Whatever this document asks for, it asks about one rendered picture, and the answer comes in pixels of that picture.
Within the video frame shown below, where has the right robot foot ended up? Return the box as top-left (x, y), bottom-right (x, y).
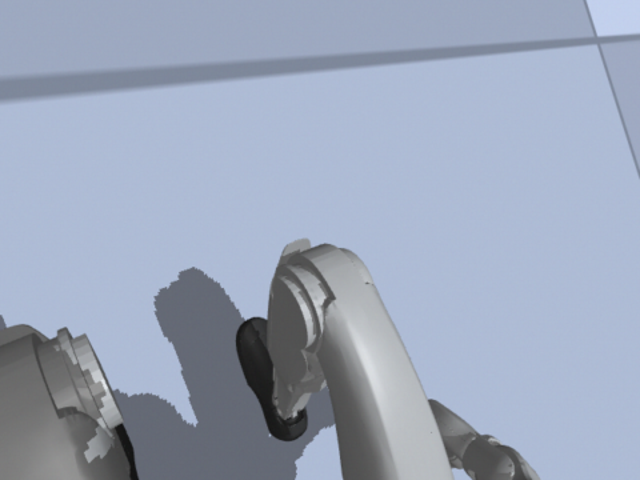
top-left (236, 317), bottom-right (308, 441)

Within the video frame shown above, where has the right robot hand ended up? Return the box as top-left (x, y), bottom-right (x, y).
top-left (428, 399), bottom-right (481, 469)

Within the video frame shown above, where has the left robot foot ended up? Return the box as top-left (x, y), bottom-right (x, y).
top-left (115, 423), bottom-right (139, 480)

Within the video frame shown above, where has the right robot arm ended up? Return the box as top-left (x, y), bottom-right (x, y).
top-left (462, 435), bottom-right (540, 480)

